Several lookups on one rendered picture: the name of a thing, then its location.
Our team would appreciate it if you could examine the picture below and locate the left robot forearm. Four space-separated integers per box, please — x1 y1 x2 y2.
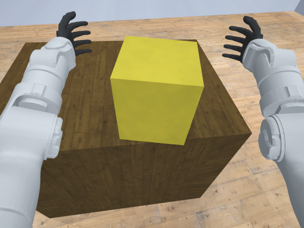
0 37 76 130

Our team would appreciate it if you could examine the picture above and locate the carton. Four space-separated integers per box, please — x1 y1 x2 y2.
110 36 204 145

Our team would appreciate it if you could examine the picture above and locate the right robot forearm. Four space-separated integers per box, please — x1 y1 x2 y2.
242 39 304 118

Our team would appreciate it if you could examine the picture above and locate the robot right hand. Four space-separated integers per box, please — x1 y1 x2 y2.
222 16 263 63

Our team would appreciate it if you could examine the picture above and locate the robot left hand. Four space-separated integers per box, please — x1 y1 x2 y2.
57 11 92 56

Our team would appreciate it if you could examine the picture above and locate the right robot upper arm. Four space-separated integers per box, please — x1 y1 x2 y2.
258 113 304 228

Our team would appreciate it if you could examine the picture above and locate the left robot upper arm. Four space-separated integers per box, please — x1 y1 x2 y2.
0 106 63 228

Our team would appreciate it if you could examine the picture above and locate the pedestal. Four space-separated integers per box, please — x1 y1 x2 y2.
0 39 252 218

